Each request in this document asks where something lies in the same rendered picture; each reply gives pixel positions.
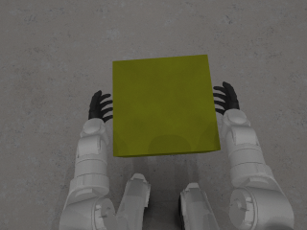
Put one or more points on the robot right hand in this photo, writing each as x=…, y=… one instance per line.
x=230, y=98

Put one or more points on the robot left forearm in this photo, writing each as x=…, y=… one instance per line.
x=90, y=176

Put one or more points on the robot left hand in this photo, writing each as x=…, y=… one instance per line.
x=95, y=108

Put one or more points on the left robot upper arm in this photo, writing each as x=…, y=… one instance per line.
x=95, y=213

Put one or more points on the robot right shin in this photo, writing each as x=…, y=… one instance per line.
x=186, y=220

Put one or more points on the robot left thigh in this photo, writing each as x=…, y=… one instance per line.
x=131, y=210

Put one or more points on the carton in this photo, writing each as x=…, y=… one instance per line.
x=163, y=106

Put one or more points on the right robot upper arm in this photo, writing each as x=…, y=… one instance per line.
x=252, y=208

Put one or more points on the robot right forearm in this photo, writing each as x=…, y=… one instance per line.
x=247, y=163

